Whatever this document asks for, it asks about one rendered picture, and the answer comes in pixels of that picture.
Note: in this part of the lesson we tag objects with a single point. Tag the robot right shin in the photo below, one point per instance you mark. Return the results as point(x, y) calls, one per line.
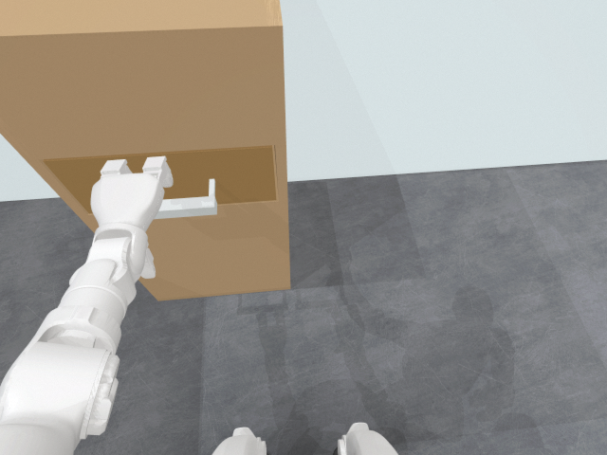
point(358, 426)

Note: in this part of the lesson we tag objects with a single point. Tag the left robot hand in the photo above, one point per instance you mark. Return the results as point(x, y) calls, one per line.
point(121, 196)

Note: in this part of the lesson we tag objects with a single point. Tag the handle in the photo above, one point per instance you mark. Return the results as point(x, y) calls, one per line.
point(186, 207)

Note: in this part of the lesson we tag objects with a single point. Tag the cabinet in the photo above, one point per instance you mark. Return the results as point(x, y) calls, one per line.
point(118, 77)

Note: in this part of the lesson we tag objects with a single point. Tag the drawer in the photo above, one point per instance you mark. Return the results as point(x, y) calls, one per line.
point(242, 174)

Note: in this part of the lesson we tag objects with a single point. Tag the left robot thigh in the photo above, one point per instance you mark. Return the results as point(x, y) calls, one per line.
point(242, 445)

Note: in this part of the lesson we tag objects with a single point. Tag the left robot forearm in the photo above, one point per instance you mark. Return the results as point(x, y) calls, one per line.
point(92, 308)

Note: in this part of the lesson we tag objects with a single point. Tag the left robot upper arm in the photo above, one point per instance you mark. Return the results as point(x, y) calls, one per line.
point(59, 395)

